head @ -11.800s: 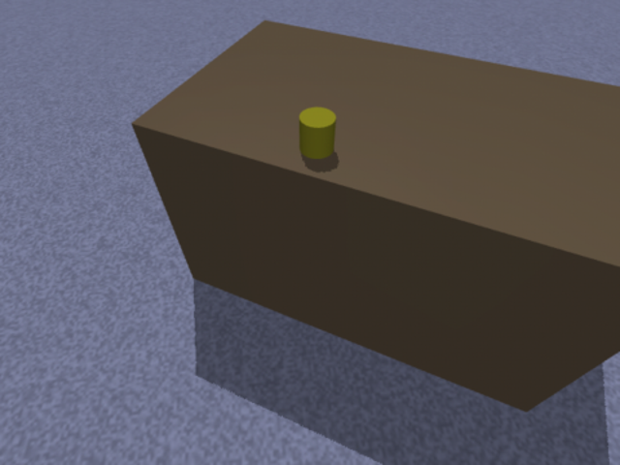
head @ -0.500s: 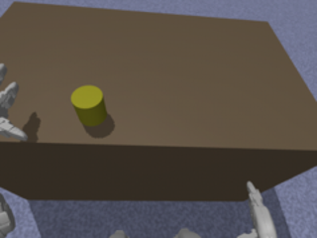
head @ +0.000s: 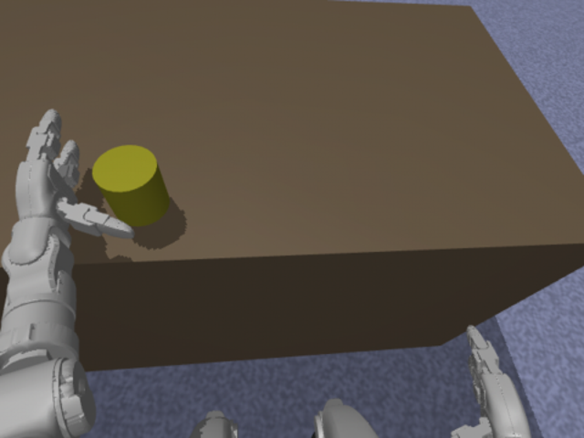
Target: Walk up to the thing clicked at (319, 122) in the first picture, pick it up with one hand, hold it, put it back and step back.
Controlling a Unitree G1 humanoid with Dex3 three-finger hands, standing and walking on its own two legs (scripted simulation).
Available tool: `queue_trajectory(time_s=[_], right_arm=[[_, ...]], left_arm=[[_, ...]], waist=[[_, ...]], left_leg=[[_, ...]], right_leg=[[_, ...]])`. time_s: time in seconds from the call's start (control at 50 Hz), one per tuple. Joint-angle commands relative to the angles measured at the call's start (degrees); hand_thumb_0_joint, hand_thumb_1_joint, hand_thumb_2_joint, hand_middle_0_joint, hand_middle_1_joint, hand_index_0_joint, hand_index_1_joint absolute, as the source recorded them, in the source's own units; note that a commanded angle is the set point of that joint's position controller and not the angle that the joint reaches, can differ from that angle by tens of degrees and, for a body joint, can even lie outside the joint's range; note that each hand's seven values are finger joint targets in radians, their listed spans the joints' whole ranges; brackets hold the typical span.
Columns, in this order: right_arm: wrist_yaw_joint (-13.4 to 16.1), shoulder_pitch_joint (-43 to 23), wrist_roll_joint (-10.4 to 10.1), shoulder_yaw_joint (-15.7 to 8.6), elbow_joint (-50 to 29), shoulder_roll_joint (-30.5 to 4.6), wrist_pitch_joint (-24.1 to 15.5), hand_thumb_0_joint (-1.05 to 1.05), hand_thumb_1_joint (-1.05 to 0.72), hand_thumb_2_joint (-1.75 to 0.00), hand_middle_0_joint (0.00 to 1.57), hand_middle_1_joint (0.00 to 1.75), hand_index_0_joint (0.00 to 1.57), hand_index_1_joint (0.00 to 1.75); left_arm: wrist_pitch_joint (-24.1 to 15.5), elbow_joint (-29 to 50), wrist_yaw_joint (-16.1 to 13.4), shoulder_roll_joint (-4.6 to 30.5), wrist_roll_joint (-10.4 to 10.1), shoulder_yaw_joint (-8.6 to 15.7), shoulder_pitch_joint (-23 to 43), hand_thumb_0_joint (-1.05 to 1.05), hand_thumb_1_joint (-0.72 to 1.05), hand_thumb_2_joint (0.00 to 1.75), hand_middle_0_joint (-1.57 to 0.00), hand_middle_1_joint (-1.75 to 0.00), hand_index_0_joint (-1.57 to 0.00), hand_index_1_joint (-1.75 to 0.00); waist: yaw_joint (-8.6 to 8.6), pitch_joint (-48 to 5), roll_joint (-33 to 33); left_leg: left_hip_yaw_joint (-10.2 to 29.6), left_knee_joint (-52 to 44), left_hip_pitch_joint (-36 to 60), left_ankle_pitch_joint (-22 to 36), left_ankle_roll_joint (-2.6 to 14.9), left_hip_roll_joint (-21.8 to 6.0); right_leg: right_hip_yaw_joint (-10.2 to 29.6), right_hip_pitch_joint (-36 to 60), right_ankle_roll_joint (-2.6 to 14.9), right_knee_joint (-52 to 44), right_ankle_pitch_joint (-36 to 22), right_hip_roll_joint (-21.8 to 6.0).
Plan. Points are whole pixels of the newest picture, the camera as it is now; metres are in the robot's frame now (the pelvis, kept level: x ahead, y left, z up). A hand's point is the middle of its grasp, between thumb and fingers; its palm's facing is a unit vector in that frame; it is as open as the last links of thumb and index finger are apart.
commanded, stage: close in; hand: left
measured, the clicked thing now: (134, 186) +0.46 +0.20 +0.04
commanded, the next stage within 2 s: close in 0.16 s
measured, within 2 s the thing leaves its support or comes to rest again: leaves its support in 1.44 s
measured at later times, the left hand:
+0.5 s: hand (122, 179) +0.45 +0.21 +0.07, palm faces +0.17 -0.99 +0.01, open 16.7 cm
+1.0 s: hand (126, 165) +0.48 +0.20 +0.07, palm faces +0.15 -0.99 +0.01, open 10.5 cm
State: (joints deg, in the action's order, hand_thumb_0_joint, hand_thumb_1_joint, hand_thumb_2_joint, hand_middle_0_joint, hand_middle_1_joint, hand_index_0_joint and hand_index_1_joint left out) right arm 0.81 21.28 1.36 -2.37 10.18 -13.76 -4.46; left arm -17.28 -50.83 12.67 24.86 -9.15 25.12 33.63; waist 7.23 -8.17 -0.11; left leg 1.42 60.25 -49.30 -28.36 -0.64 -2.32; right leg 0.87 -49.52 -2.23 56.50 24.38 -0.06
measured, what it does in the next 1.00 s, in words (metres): stands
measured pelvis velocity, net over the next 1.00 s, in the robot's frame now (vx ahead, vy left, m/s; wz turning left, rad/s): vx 0.00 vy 0.00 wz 0.00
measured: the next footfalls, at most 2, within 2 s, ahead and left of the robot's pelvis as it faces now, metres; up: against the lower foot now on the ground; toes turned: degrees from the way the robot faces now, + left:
none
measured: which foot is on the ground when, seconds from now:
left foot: down 0.00-1.00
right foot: down 0.00-1.00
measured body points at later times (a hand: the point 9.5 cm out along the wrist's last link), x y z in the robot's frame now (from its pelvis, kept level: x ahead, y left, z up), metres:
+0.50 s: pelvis +0.00 -0.01 +0.00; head +0.08 +0.02 +0.44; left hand +0.43 +0.26 +0.07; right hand +0.16 -0.27 -0.02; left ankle +0.00 +0.12 -0.67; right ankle +0.03 -0.15 -0.67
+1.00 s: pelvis +0.00 +0.00 -0.01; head +0.09 +0.02 +0.43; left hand +0.46 +0.26 +0.07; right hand +0.15 -0.27 -0.02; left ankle +0.00 +0.12 -0.67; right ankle +0.03 -0.15 -0.67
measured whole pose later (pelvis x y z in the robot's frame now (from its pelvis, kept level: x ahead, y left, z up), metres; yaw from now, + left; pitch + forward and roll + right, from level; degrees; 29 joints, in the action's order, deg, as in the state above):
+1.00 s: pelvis +0.00 +0.00 -0.01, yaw +0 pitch +19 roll -2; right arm -0.7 22.1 2.0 -3.2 5.4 -14.0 -0.9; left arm -19.8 -58.5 6.5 24.7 -5.9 22.4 42.4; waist 8.9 -8.3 -0.1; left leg 1.6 61.7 -52.7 -28.3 -0.8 -2.3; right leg 0.8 -52.9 -2.1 58.1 24.4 0.0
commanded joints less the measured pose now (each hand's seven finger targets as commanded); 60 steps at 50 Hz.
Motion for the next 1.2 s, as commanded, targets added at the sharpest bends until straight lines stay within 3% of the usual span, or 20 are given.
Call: queue_trajectory(time_s=[0.0,0.06,0.1,0.14,0.2,0.28,0.3,0.36,0.44,0.52,0.56,0.66,0.74,0.78,0.84,0.92,0.96,1.08,1.14,1.18], right_arm=[[0.3,2.7,-0.8,-5.9,-11.5,-9.0,-3.0,0.0,0.54,-0.05,0.05,0.05,0.05,0.05],[0.2,4.3,-0.7,-5.5,-12.4,-8.7,-2.6,0.0,0.54,-0.05,0.05,0.05,0.05,0.05],[0.2,4.4,-0.9,-5.5,-10.9,-8.1,-2.5,0.0,0.54,-0.05,0.05,0.05,0.05,0.05],[0.4,2.5,-0.6,-7.4,-12.0,-10.2,-2.3,0.0,0.54,-0.05,0.05,0.05,0.05,0.05],[0.2,3.3,-0.5,-6.0,-11.4,-8.0,-1.9,0.0,0.54,-0.05,0.05,0.05,0.05,0.05],[-0.2,2.0,-0.3,-4.6,-13.0,-7.0,-1.3,0.0,0.53,-0.05,0.05,0.05,0.05,0.05],[-0.1,2.9,-0.3,-6.4,-12.3,-8.2,-1.0,0.0,0.52,-0.05,0.05,0.05,0.05,0.05],[-0.5,0.4,-0.4,-5.4,-16.2,-8.3,-0.5,0.0,0.52,-0.05,0.05,0.05,0.05,0.05],[-0.3,3.6,-0.2,-7.3,-14.5,-8.7,0.2,0.0,0.52,-0.04,0.05,0.05,0.05,0.05],[-0.9,2.6,-0.3,-6.0,-15.3,-8.1,0.1,0.0,0.52,-0.04,0.05,0.05,0.05,0.05],[-1.1,1.8,-0.2,-5.0,-17.1,-7.4,-0.3,0.0,0.53,-0.04,0.05,0.05,0.05,0.05],[-0.7,2.6,0.2,-7.1,-15.8,-9.8,-0.2,0.0,0.53,-0.04,0.05,0.05,0.05,0.05],[-0.3,2.3,0.2,-6.6,-14.5,-9.2,-0.1,0.0,0.51,-0.05,0.05,0.05,0.05,0.05],[-0.6,0.6,0.3,-4.7,-14.9,-8.2,-0.2,0.0,0.51,-0.05,0.05,0.05,0.05,0.05],[-0.6,0.7,0.3,-5.6,-15.1,-8.7,-0.1,0.0,0.51,-0.05,0.05,0.05,0.05,0.05],[-0.6,2.7,0.3,-7.1,-13.5,-10.1,0.6,0.0,0.52,-0.05,0.05,0.05,0.05,0.05],[-0.8,2.6,0.1,-6.2,-15.0,-8.9,0.6,0.0,0.52,-0.05,0.05,0.05,0.05,0.05],[-1.3,3.0,-0.3,-6.3,-14.0,-8.4,1.3,0.0,0.53,-0.05,0.05,0.05,0.05,0.05],[-1.4,2.8,-0.5,-6.3,-14.7,-8.8,1.8,0.0,0.52,-0.05,0.05,0.05,0.05,0.05],[-1.3,3.5,-0.5,-7.0,-12.9,-8.5,2.0,0.0,0.52,-0.05,0.05,0.05,0.05,0.05]], left_arm=[[-3.8,12.0,-0.9,9.8,-1.0,-1.1,19.4,0.0,-0.52,0.01,-0.05,-0.03,-0.07,-0.02],[-4.3,16.1,-1.3,10.4,-0.7,-1.9,23.5,0.0,-0.54,0.01,-0.06,-0.02,-0.07,-0.01],[-4.1,15.3,-1.9,8.4,-0.7,-3.6,23.6,0.0,-0.55,0.02,-0.06,-0.03,-0.07,-0.02],[-4.5,17.7,-3.4,12.3,0.1,-1.5,24.8,0.0,-0.55,0.02,-0.06,-0.02,-0.07,-0.01],[-4.7,15.7,-4.3,8.1,0.3,-3.7,24.2,0.0,-0.57,0.03,-0.06,-0.03,-0.07,-0.02],[-5.0,14.5,-5.8,8.8,1.4,-3.0,22.0,0.0,-0.61,0.03,-0.11,-0.02,-0.1,-0.03],[-4.9,13.2,-6.1,8.5,1.4,-2.6,21.0,0.0,-0.6,0.02,-0.19,-0.1,-0.18,-0.1],[-5.3,14.9,-6.8,11.8,1.7,-0.4,23.2,0.0,-0.58,0.11,-0.37,-0.24,-0.38,-0.23],[-5.5,10.6,-6.8,8.7,1.7,-1.9,24.6,0.0,-0.58,0.15,-0.47,-0.33,-0.49,-0.31],[-6.0,7.8,-6.5,11.3,2.3,-0.8,27.0,0.0,-0.56,0.15,-0.51,-0.34,-0.52,-0.33],[-6.6,6.6,-5.7,9.5,2.3,-2.2,28.6,0.0,-0.55,0.17,-0.51,-0.35,-0.52,-0.34],[-7.3,7.6,-5.9,17.2,2.5,1.5,33.7,0.0,-0.45,0.27,-0.6,-0.44,-0.61,-0.43],[-6.8,3.8,-5.5,13.8,2.8,-1.3,34.6,0.0,-0.36,0.4,-0.74,-0.59,-0.75,-0.58],[-6.7,3.4,-5.3,13.6,3.2,-1.6,34.0,0.0,-0.29,0.46,-0.81,-0.65,-0.82,-0.65],[-6.1,-0.2,-5.6,10.9,2.8,-2.2,31.2,0.0,-0.22,0.55,-0.93,-0.77,-0.94,-0.76],[-6.2,5.9,-6.5,13.2,2.7,-1.3,31.9,0.0,-0.12,0.63,-1.01,-0.86,-1.03,-0.85],[-5.8,4.3,-6.7,9.2,2.3,-2.7,27.8,0.0,-0.04,0.71,-1.08,-0.94,-1.1,-0.93],[-5.8,9.7,-6.8,7.4,2.7,-4.3,24.3,0.0,0.13,0.98,-1.26,-1.17,-1.27,-1.17],[-5.4,11.5,-7.0,9.6,2.3,-1.7,21.5,0.0,0.1,1.02,-1.32,-1.25,-1.34,-1.24],[-4.9,10.1,-6.8,6.9,2.0,-2.7,19.7,0.0,0.14,1.11,-1.29,-1.29,-1.29,-1.3]], waist=[[0.63,-19.5,3.2],[0.81,-23.4,5.0],[0.74,-20.4,4.8],[0.16,-23.7,6.7],[0.12,-22.4,5.8],[-1.21,-23.6,6.0],[-0.95,-23.4,5.6],[-1.39,-24.1,4.4],[1.44,-21.9,3.3],[1.39,-19.9,4.3],[1.96,-19.6,3.9],[1.69,-24.9,7.0],[2.9,-24.5,7.1],[1.85,-24.8,7.7],[2.28,-24.6,7.0],[1.04,-26.7,8.7],[1.63,-26.1,5.5],[0.39,-24.8,7.1],[-0.31,-24.5,5.5],[0.34,-22.3,5.0]], left_leg=[[-0.4,-8.3,13.9,17.6,0.65,0.9],[-0.5,-7.6,16.1,20.4,0.56,1.2],[-0.7,-7.8,15.3,17.6,0.7,1.4],[-0.6,-7.6,16.8,19.3,0.46,1.3],[-0.8,-7.5,15.3,17.7,0.65,1.6],[-0.6,-7.6,14.5,19.8,0.53,1.5],[-0.7,-7.3,14.7,21.5,0.46,1.4],[-0.5,-7.7,13.4,22.4,0.47,1.3],[-0.7,-7.4,13.5,21.1,0.79,1.2],[-0.8,-7.5,11.9,17.4,0.75,1.4],[-0.7,-7.6,11.2,15.4,0.76,1.3],[-0.9,-6.9,11.6,13.8,0.77,1.7],[-0.6,-6.5,12.4,15.8,0.77,1.5],[-0.3,-6.7,11.8,16.4,0.51,1.3],[0.0,-6.9,11.8,16.1,0.27,1.0],[0.1,-6.8,14.7,21.2,-0.06,0.9],[0.0,-6.2,13.8,22.2,0.52,0.9],[0.2,-7.0,15.5,24.7,-0.18,0.6],[0.0,-6.8,14.0,24.6,0.1,0.7],[-0.4,-6.9,13.1,23.5,0.3,0.8]], right_leg=[[-2.6,9.6,2.93,-5.9,-14.3,0.9],[-2.4,10.4,2.85,-5.4,-17.0,0.6],[-2.1,9.2,2.82,-5.9,-14.9,0.5],[-2.0,10.1,2.94,-5.6,-15.9,0.3],[-1.8,11.1,2.78,-5.7,-15.6,0.2],[-2.0,13.0,2.98,-5.2,-16.8,0.2],[-2.0,12.9,2.95,-5.0,-18.3,0.3],[-2.1,15.1,2.96,-4.7,-19.3,0.4],[-1.7,12.6,2.7,-5.0,-19.0,0.5],[-1.6,10.3,2.83,-5.4,-15.5,0.6],[-1.8,9.1,2.92,-5.2,-13.7,0.7],[-1.1,11.3,2.78,-5.1,-13.2,0.4],[-1.4,9.6,2.84,-4.8,-14.6,0.7],[-1.8,8.7,3.2,-4.6,-14.1,0.8],[-2.4,8.3,3.31,-4.4,-13.2,1.1],[-2.7,8.8,3.44,-3.9,-16.5,1.2],[-2.6,10.4,3.03,-4.0,-18.4,1.2],[-2.9,9.5,3.41,-3.7,-18.3,1.3],[-2.7,11.8,3.18,-3.9,-19.6,1.0],[-2.4,11.6,3.04,-3.9,-19.6,0.9]])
